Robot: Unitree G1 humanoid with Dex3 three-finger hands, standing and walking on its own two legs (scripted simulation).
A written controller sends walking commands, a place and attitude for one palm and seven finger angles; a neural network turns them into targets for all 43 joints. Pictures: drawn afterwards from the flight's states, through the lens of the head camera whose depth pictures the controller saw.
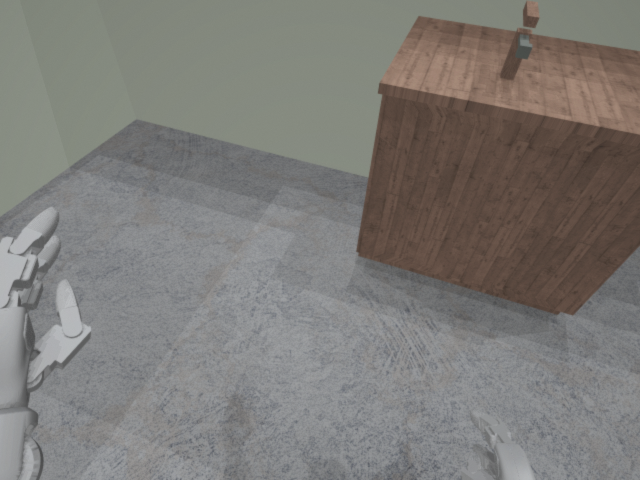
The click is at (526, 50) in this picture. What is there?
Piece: tap's lever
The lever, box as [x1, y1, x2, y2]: [515, 42, 532, 58]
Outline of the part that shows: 520,42 515,56 527,58 532,47 531,44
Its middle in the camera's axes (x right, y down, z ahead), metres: +0.49 -0.45 +0.93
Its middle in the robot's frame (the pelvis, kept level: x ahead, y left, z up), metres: +1.04 -0.43 +0.13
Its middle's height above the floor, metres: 0.91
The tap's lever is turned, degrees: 0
